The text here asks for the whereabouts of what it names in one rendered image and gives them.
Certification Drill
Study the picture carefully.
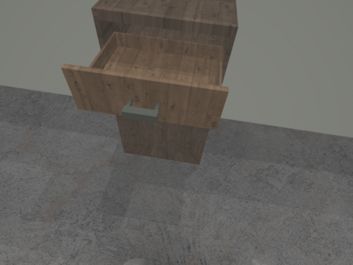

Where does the handle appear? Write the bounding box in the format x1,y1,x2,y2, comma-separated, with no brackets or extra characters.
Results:
121,98,161,123

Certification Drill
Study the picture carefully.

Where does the drawer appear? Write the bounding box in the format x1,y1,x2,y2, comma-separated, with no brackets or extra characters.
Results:
61,32,229,130

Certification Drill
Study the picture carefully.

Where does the cabinet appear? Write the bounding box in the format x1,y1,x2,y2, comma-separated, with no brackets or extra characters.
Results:
91,0,238,165

